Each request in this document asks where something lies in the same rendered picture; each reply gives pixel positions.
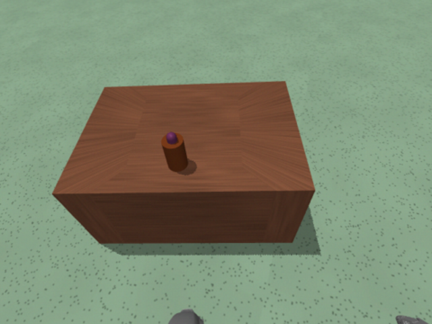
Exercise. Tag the bottle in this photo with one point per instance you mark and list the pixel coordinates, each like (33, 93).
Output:
(175, 152)

